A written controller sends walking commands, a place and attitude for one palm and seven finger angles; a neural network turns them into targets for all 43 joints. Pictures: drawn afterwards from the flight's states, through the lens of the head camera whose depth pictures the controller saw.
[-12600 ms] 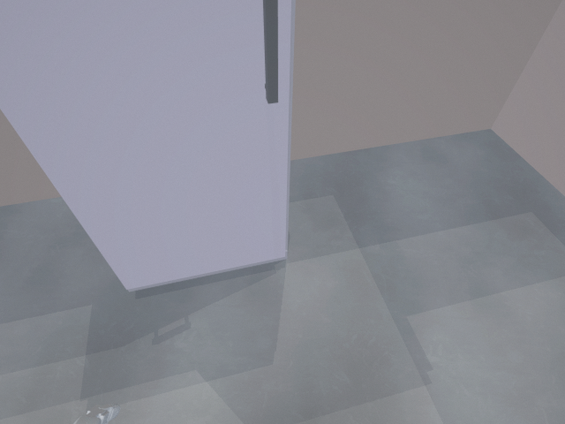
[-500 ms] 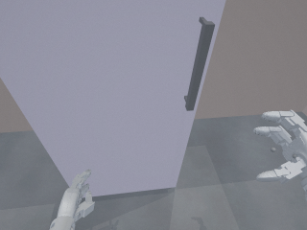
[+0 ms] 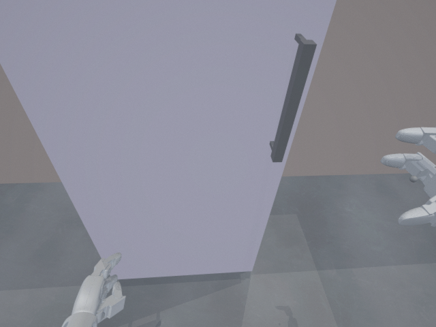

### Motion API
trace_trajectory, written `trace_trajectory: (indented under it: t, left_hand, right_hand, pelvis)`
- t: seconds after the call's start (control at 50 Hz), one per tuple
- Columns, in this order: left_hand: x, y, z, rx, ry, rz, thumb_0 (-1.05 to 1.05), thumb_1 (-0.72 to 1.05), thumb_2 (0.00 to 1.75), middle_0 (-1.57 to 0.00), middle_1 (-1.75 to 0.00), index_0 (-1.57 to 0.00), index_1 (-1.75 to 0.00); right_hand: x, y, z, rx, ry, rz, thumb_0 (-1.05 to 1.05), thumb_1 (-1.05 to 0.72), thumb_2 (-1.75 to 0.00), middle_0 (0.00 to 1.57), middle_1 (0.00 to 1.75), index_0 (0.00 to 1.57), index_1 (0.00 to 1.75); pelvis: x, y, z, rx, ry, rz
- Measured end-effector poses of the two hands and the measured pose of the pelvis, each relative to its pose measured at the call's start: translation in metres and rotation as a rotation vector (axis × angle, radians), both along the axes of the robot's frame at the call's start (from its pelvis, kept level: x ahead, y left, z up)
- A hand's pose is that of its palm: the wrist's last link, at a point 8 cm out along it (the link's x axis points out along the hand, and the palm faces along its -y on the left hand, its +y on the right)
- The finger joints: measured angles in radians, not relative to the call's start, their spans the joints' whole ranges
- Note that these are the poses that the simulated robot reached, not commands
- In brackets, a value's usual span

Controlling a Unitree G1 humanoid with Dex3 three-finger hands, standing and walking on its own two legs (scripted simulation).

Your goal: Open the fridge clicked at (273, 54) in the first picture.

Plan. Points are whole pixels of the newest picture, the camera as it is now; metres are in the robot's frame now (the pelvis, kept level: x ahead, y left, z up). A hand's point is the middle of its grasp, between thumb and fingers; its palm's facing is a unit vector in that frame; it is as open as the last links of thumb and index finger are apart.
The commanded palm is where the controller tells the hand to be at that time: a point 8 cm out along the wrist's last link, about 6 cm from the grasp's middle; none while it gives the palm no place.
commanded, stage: raise the hand to about handle height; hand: right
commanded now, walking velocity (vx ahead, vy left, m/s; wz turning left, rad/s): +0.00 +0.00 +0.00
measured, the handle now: (286, 105) +0.51 -0.14 +0.19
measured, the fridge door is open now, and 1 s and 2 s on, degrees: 0 0 0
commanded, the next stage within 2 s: move the hooked fingers beside the handle in 0.30 s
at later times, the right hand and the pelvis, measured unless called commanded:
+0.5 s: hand (421, 182) +0.27 -0.28 +0.21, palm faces +0.04 +1.00 -0.07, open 14.0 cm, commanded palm +0.25 -0.32 +0.22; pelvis -0.01 -0.01 +0.00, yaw -1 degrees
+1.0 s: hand (378, 155) +0.33 -0.25 +0.21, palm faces +0.03 +1.00 -0.04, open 14.0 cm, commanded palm +0.31 -0.29 +0.21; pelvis +0.01 +0.00 +0.00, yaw +0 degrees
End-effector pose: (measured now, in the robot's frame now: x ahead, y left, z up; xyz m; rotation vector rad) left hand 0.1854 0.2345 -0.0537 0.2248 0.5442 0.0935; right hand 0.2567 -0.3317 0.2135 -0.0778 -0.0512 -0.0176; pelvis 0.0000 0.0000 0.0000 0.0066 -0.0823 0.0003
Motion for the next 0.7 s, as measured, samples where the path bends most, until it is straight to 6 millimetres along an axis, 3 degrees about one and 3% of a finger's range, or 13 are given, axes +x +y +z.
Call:
trace_trajectory:
  t: [0.46, 0.7]
  left_hand:
    - [0.006, -0.031, 0.005, -0.022, -0.022, -0.053, 0.02, 0.9, 0.9, -0.21, -0.3, -0.2, -0.3]
    - [0.003, -0.019, 0.002, -0.002, 0.002, -0.028, 0.02, 0.9, 0.9, -0.21, -0.3, -0.2, -0.3]
  right_hand:
    - [-0.013, -0.008, 0.001, 0.001, -0.018, -0.026, -0.01, 0.5, -0.3, 0.3, 1.2, 0.3, 1.2]
    - [0.02, 0.009, -0.003, 0.022, 0.006, -0.011, -0.01, 0.5, -0.3, 0.3, 1.2, 0.3, 1.2]
  pelvis:
    - [-0.006, -0.007, 0.001, 0.003, -0.014, -0.009]
    - [-0.006, -0.003, 0.001, 0.002, -0.002, -0.016]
